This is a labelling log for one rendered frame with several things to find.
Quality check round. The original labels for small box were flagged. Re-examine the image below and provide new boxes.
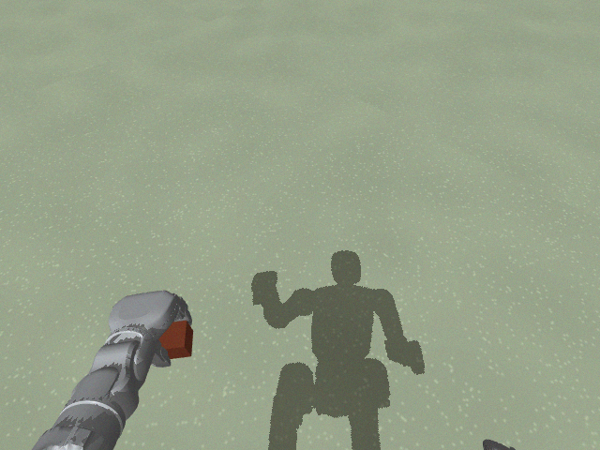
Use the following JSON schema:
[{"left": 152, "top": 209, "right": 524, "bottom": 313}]
[{"left": 159, "top": 321, "right": 193, "bottom": 359}]

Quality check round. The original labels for left robot hand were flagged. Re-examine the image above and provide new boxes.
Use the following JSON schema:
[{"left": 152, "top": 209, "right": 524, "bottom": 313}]
[{"left": 109, "top": 291, "right": 192, "bottom": 368}]

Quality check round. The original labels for left robot arm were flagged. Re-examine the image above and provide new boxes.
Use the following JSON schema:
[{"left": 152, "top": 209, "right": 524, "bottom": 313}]
[{"left": 32, "top": 327, "right": 157, "bottom": 450}]

